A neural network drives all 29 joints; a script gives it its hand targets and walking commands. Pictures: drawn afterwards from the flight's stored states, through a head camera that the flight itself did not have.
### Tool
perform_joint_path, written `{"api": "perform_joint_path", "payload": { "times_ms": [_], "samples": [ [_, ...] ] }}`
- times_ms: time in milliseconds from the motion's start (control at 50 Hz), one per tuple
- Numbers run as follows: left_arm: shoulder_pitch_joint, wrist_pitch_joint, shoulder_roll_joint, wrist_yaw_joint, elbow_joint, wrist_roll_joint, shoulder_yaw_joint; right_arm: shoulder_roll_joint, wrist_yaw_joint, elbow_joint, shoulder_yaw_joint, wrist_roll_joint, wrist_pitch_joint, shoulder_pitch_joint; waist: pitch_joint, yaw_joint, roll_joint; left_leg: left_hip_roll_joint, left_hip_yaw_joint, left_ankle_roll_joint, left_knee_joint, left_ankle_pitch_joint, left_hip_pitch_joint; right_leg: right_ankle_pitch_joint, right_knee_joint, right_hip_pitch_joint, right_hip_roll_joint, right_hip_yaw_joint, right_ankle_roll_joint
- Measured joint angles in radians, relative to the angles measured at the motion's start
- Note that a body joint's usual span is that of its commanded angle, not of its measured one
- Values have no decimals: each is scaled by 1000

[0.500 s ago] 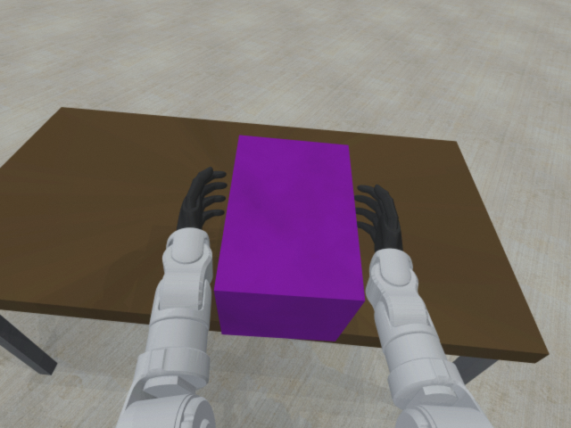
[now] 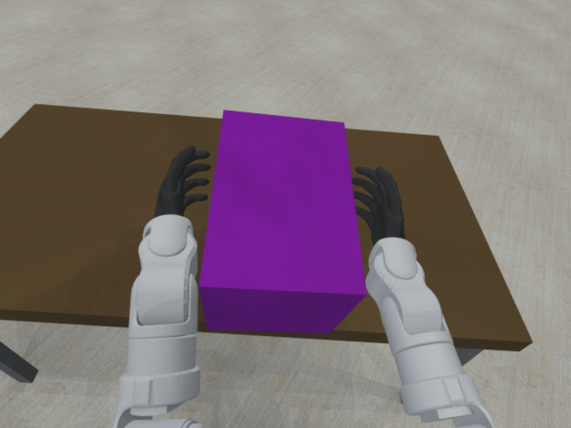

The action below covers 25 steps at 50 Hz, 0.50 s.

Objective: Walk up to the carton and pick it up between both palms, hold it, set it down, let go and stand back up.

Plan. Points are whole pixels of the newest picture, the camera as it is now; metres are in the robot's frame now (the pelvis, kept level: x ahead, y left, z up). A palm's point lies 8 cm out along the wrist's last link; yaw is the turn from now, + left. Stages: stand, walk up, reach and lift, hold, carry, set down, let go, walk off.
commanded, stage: reach and lift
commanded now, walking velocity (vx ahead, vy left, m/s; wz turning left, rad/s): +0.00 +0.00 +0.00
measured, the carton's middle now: (277, 223) +0.39 -0.01 +0.08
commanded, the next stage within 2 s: hold in 0.88 s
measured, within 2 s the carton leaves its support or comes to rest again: neither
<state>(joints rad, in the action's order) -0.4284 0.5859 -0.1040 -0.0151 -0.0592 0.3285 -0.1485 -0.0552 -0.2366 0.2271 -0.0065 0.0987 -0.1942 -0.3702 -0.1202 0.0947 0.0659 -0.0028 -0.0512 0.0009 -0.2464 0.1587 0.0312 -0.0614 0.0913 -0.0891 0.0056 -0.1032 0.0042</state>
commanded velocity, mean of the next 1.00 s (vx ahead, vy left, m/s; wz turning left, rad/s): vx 0.00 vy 0.00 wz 0.00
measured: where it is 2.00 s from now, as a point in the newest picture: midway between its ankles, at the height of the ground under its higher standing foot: outside the picture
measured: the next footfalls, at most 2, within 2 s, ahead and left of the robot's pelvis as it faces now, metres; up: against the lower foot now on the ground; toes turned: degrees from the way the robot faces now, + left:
none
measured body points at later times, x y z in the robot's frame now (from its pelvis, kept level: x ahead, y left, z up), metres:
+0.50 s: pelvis -0.01 +0.00 +0.00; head -0.01 +0.03 +0.45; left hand +0.37 +0.12 +0.17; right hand +0.34 -0.15 +0.15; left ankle -0.01 +0.11 -0.75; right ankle +0.00 -0.11 -0.75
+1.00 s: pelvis -0.01 +0.00 +0.00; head -0.02 +0.03 +0.45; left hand +0.36 +0.13 +0.18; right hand +0.35 -0.15 +0.17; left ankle -0.01 +0.11 -0.75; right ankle +0.00 -0.11 -0.75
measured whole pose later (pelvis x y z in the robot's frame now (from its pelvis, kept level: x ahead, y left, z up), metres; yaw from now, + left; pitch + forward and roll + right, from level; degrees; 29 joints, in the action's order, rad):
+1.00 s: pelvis -0.01 +0.00 +0.00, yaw -1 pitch -10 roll -1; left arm -0.55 0.73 -0.11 0.02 -0.08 0.39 -0.22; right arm -0.04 -0.26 0.26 0.00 0.14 -0.28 -0.51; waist -0.14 0.09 0.08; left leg 0.00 -0.04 0.00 -0.23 0.14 0.08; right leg -0.06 0.11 -0.12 0.01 -0.09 0.01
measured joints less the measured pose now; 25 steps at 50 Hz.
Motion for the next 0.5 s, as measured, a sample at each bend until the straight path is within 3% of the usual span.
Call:
{"api": "perform_joint_path", "payload": {
  "times_ms": [200, 500],
  "samples": [
    [-37, 64, -12, 20, -17, 29, -32, -2, -2, 0, -7, 14, -49, -42, -8, 4, 0, 0, 4, 0, 4, 0, 29, -6, 10, -21, -1, 4, 0],
    [-79, 86, -11, 35, 15, 42, -63, -4, -10, 27, -15, 15, -63, -84, -11, 7, 4, 4, 4, -4, 13, -9, 38, -5, 16, -23, 3, 4, 5]
  ]
}}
